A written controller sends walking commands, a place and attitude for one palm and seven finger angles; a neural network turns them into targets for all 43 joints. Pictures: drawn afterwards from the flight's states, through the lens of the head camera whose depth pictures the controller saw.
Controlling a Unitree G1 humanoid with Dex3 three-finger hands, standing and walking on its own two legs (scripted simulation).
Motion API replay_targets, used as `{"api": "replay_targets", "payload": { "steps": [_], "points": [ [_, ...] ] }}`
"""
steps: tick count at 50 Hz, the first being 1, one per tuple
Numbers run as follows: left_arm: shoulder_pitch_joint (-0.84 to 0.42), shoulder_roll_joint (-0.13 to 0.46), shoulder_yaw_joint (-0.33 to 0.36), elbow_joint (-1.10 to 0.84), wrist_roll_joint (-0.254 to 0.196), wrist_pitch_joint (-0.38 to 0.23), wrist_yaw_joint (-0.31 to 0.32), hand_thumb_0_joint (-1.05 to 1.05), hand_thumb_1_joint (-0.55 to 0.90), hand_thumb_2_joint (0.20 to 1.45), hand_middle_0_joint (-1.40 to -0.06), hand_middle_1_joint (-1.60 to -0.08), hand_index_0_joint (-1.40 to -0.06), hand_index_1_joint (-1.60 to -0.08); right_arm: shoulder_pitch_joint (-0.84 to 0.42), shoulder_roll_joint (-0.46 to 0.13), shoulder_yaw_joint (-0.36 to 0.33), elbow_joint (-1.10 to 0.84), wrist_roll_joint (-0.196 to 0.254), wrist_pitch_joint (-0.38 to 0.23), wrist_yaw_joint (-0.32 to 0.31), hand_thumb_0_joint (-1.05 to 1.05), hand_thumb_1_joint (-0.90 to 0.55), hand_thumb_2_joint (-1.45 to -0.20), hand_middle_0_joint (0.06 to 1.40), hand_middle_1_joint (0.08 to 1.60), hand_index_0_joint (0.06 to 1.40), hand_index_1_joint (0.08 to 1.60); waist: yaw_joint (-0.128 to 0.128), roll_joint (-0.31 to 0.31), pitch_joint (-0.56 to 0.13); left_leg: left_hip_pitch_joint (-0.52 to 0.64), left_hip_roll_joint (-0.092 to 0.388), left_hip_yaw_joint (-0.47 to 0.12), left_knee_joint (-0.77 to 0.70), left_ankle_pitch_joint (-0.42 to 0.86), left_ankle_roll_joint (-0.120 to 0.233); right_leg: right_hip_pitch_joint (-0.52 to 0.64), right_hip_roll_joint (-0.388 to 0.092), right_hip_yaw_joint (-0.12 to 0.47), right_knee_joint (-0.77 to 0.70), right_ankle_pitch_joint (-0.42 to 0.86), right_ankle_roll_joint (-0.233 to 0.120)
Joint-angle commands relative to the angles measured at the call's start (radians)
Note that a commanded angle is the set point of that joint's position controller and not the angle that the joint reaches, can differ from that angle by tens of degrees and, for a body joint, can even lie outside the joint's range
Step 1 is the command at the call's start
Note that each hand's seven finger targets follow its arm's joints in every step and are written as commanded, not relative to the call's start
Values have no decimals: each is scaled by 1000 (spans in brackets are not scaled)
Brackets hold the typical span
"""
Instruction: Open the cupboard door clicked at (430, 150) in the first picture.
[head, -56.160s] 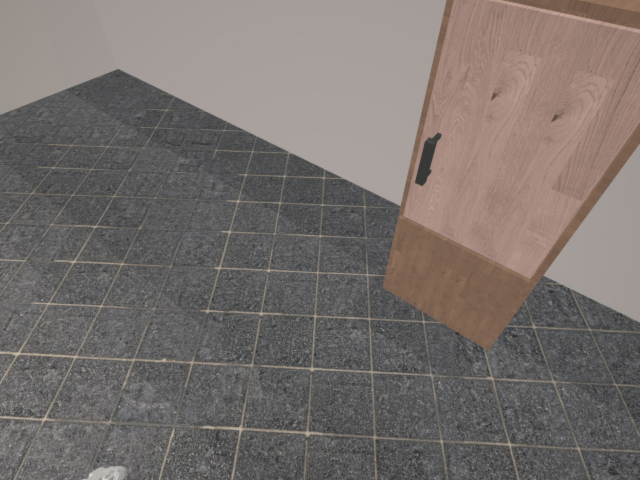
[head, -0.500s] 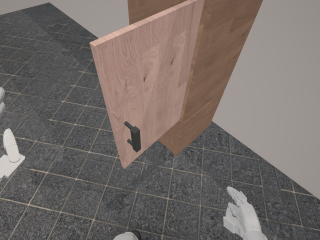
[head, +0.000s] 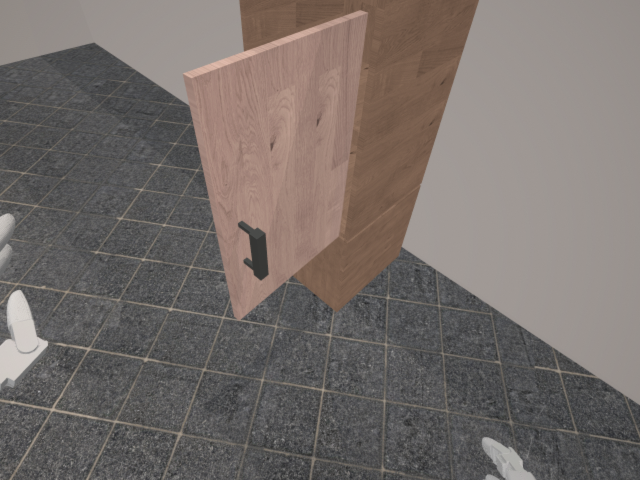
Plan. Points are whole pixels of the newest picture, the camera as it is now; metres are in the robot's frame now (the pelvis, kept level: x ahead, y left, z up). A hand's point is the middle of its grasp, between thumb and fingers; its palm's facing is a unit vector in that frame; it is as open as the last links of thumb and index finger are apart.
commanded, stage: stop stepping back and stand still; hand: left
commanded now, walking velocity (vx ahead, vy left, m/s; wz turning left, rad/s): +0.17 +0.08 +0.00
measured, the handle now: (252, 250) +0.54 +0.17 -0.10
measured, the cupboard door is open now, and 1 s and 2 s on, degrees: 93 93 93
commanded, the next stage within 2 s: let the arm hang, fingers relaxed in 0.36 s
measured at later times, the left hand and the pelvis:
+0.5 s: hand (51, 354) +0.20 +0.28 +0.12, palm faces +0.39 -0.80 -0.46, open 7.4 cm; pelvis -0.01 +0.01 -0.01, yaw +3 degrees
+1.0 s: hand out of the picture -0.05 +0.20 -0.17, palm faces +0.10 -0.96 -0.25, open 7.2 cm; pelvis -0.02 -0.01 +0.00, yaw +5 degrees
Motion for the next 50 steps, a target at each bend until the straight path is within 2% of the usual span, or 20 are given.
{"api": "replay_targets", "payload": {
  "steps": [1, 4, 5, 7, 9, 12, 15, 16, 18, 20, 22, 23, 25, 26, 28, 30, 31, 34, 39, 50],
  "points": [
    [-168, 182, 96, -179, 24, -75, 29, 0, 900, 900, -200, -300, -200, -300, -119, -117, -40, -151, -3, -80, -26, 0, -900, -900, 200, 300, 200, 300, -39, -1, -3, 175, 42, 27, -192, -20, 30, -153, -241, 198, -206, -301, -57],
    [-133, 183, 113, -194, 21, -92, 25, 0, 900, 900, -200, -300, -200, -300, -116, -142, -42, -173, -6, -97, -32, 0, -900, -900, 200, 300, 200, 300, -27, 171, 31, 160, 133, -118, -389, -108, 83, -121, -98, 125, -51, -211, 10],
    [-123, 192, 133, -206, 18, -96, 25, 0, 900, 900, -200, -300, -200, -300, -111, -148, -42, -182, -2, -97, -29, 0, -900, -900, 200, 300, 200, 300, -23, 182, 3, 118, 166, -161, -392, -51, 92, -51, -58, 80, 16, -95, 27],
    [-100, 211, 170, -198, 21, -104, 19, 0, 900, 900, -200, -300, -200, -300, -109, -122, -31, -163, -5, -95, -26, 0, -900, -900, 200, 300, 200, 300, -28, 222, 5, 16, 190, -208, -502, -259, 92, 3, -32, 13, 91, -137, 42],
    [-104, 168, 138, -171, 28, -101, 17, 0, 900, 900, -200, -300, -200, -300, -114, -120, -30, -168, -2, -100, -23, 0, -900, -900, 200, 300, 200, 300, -28, 198, 31, -51, 207, -196, -505, -296, 99, 56, -25, -5, 97, -110, 46],
    [-95, 161, 123, -141, 21, -96, 13, 0, 900, 900, -200, -300, -200, -300, -112, -126, -37, -168, -3, -108, -17, 0, -900, -900, 200, 300, 200, 300, -28, 97, 21, -19, 131, -92, -381, -164, 67, 47, -61, 80, -24, -101, 21],
    [-103, 170, 117, -123, 8, -92, 10, 0, 900, 900, -200, -300, -200, -300, -94, -111, -41, -157, -1, -99, -6, 0, -900, -900, 200, 300, 200, 300, -35, -85, -9, 43, 44, 15, -129, -44, 26, -34, -209, 299, -190, -224, -49],
    [-118, 173, 115, -127, 7, -88, 11, 0, 900, 900, -200, -300, -200, -300, -93, -108, -41, -152, 1, -95, -3, 0, -900, -900, 200, 300, 200, 300, -37, -86, -16, 63, 38, 21, -73, -15, 20, -48, -246, 327, -211, -209, -71],
    [-128, 174, 116, -133, 6, -87, 14, 0, 900, 900, -200, -300, -200, -300, -99, -105, -36, -151, 2, -90, -1, 0, -900, -900, 200, 300, 200, 300, -38, -47, -20, 108, 48, 7, -140, 23, 18, -40, -244, 259, -176, -89, -72],
    [-113, 181, 126, -150, 3, -90, 10, 0, 900, 900, -200, -300, -200, -300, -115, -114, -35, -163, 3, -88, -6, 0, -900, -900, 200, 300, 200, 300, -31, 22, -24, 189, 68, -20, -275, 100, 24, -50, -163, 165, -116, -34, -18],
    [-120, 196, 140, -189, 9, -99, 6, 0, 900, 900, -200, -300, -200, -300, -133, -119, -31, -169, -4, -88, -13, 0, -900, -900, 200, 300, 200, 300, -24, 171, -20, 187, 122, -95, -376, 196, 37, -30, -76, 75, -20, 51, 29],
    [-190, -46, -294, 598, 90, 78, -144, 0, 900, 900, -200, -300, -200, -300, -134, -293, -97, 73, -7, -94, 81, 0, -900, -900, 200, 300, 200, 300, -78, 212, 51, 60, 161, -175, -259, 438, 80, -133, -93, -5, 210, 194, 37],
    [-193, -116, -293, 657, 65, 174, -152, 0, 900, 900, -200, -300, -200, -300, -68, -199, -73, 41, -15, -4, 73, 0, -900, -900, 200, 300, 200, 300, -43, 166, -46, 67, 244, -261, -331, 538, 141, -132, -42, 27, 331, -197, 42],
    [-228, -110, -299, 695, 63, 173, -152, 0, 900, 900, -200, -300, -200, -300, -61, -193, -62, 31, -25, 8, 70, 0, -900, -900, 200, 300, 200, 300, -44, 99, -58, 93, 260, -307, -337, 566, 172, -153, -37, 52, 364, -253, 46],
    [-269, -84, -312, 811, 64, 158, -150, 0, 900, 900, -200, -300, -200, -300, -64, -211, -59, 36, -37, 22, 65, 0, -900, -900, 200, 300, 200, 300, -14, -50, -112, 201, 236, -273, -273, 730, 169, -102, -42, 53, 230, -152, 39],
    [-258, -16, -310, 967, 67, 146, -145, 0, 900, 900, -200, -300, -200, -300, -102, -198, -58, 64, -17, 34, 65, 0, -900, -900, 200, 300, 200, 300, 9, -76, -138, 133, 110, -129, -199, 535, 74, 105, -102, 132, 38, 290, 21],
    [-295, 15, -320, 1033, 64, 146, -146, 0, 900, 900, -200, -300, -200, -300, -88, -179, -55, 86, -9, 44, 70, 0, -900, -900, 200, 300, 200, 300, -19, -54, -94, 123, 57, -83, -213, 292, 34, 78, -177, 199, -11, 332, -12],
    [-377, 26, -341, 1200, 53, 143, -141, 0, 900, 900, -200, -300, -200, -300, -89, -167, -51, 158, -17, 75, 64, 0, -900, -900, 200, 300, 200, 300, -38, -70, -62, 187, 34, -53, -234, 214, 18, 60, -178, 211, -47, 438, -30],
    [-345, -58, -357, 1403, 44, 151, -137, 0, 900, 900, -200, -300, -200, -300, -83, -124, -33, 272, -17, 86, 51, 0, -900, -900, 200, 300, 200, 300, -25, 169, -19, 234, 83, -94, -330, 243, 27, 47, -112, 161, -114, 160, -4],
    [-337, -53, -373, 1579, 39, 152, -138, 0, 900, 900, -200, -300, -200, -300, -6, -133, -35, 401, -13, 92, 44, 0, -900, -900, 200, 300, 200, 300, -26, 31, 35, 239, 98, -109, -392, 153, 34, 31, -105, 135, -184, 12, -13]
  ]
}}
